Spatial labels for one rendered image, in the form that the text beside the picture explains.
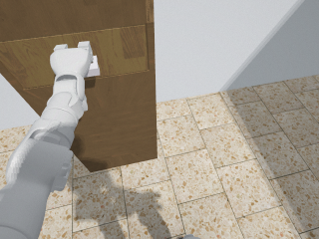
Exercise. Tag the robot left upper arm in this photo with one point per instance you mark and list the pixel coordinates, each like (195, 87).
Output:
(39, 168)

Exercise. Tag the left robot forearm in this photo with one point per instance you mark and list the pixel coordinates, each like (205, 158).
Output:
(59, 118)

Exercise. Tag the robot left hand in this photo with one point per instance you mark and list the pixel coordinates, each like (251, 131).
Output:
(77, 60)

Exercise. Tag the drawer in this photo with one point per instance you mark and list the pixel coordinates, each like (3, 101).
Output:
(119, 50)

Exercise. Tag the handle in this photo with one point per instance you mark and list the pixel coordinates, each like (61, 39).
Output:
(94, 68)

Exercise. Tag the cabinet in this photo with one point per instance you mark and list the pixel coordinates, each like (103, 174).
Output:
(120, 126)

